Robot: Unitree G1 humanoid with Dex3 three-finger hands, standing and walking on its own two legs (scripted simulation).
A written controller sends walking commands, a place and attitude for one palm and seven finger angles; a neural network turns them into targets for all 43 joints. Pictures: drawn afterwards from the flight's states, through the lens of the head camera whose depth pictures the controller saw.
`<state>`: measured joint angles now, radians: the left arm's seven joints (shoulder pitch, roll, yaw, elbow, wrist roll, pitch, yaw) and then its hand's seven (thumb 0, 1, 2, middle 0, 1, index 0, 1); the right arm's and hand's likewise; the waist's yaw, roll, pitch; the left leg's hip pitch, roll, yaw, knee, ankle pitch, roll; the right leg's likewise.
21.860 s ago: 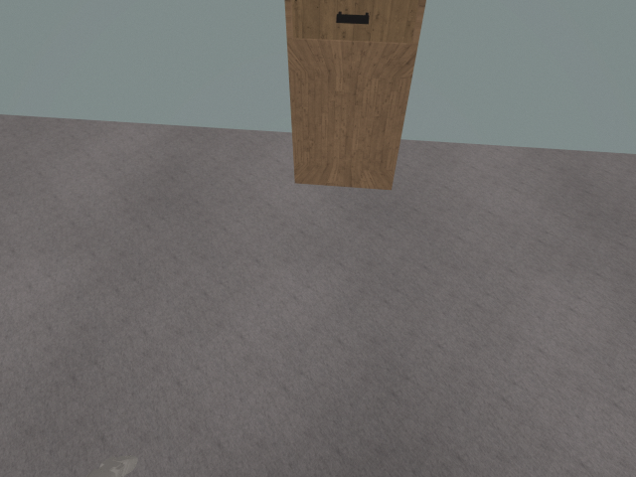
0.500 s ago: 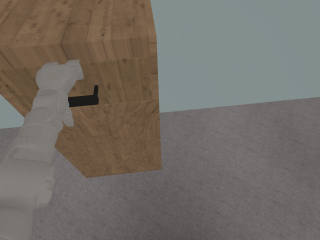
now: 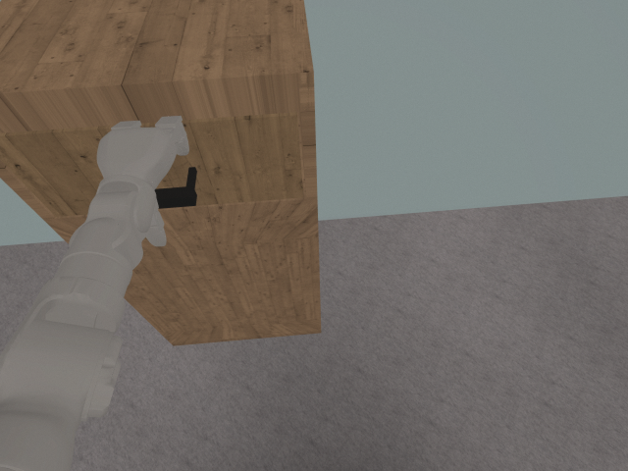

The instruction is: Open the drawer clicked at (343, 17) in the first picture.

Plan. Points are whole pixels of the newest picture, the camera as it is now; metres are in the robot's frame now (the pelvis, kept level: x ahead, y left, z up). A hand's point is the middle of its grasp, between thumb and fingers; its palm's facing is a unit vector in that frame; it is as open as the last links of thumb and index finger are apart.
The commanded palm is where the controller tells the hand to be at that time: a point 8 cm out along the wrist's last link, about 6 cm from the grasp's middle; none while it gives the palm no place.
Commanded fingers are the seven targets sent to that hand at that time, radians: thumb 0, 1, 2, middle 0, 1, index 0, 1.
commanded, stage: move the hooked fingers above the handle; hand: left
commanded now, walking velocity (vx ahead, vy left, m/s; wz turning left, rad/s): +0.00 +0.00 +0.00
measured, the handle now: (159, 187) +0.52 +0.22 +0.03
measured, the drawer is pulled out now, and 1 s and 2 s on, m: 0.00 0.00 0.00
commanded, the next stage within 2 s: lower the fingers behind the handle in 2.00 s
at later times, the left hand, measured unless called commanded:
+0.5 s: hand (148, 192) +0.47 +0.21 +0.08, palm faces -0.03 -0.04 -1.00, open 13.8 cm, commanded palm +0.46 +0.24 +0.15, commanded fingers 0.00 -0.50 0.30 -0.30 -1.20 -0.30 -1.20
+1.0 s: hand (117, 202) +0.45 +0.25 +0.08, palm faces -0.14 +0.02 -0.99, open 13.7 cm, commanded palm +0.46 +0.24 +0.14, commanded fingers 0.00 -0.50 0.30 -0.30 -1.20 -0.30 -1.20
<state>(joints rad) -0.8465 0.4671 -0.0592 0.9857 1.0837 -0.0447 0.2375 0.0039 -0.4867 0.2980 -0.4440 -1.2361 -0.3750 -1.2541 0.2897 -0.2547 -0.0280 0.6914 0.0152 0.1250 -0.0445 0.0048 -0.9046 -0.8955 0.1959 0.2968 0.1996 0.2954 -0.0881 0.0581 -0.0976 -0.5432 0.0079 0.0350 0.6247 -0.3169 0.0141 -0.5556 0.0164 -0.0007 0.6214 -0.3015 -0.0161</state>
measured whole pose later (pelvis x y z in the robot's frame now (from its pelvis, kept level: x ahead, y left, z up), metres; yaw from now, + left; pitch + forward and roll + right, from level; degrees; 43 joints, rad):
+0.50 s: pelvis +0.01 -0.01 +0.00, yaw +1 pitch +14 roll +0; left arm -0.78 0.53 -0.06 0.86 1.03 -0.19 0.14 0.00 -0.49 0.30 -0.32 -1.20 -0.33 -1.20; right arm 0.34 -0.30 -0.08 0.69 0.01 0.12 -0.06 0.01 -0.90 -0.90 0.20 0.30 0.20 0.30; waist -0.07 0.03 -0.09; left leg -0.55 0.01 0.01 0.64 -0.33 0.00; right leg -0.55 0.02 -0.03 0.63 -0.32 -0.03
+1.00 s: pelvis +0.00 +0.00 +0.00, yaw +1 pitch +12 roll +0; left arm -0.82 0.54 -0.13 0.95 1.02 -0.09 0.06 0.00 -0.49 0.30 -0.32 -1.20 -0.33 -1.21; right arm 0.34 -0.26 -0.04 0.67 0.03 0.12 -0.06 0.00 -0.90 -0.90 0.20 0.30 0.20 0.30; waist -0.05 0.04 -0.08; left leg -0.50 0.00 0.02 0.61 -0.31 0.02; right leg -0.50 0.01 -0.02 0.59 -0.30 -0.01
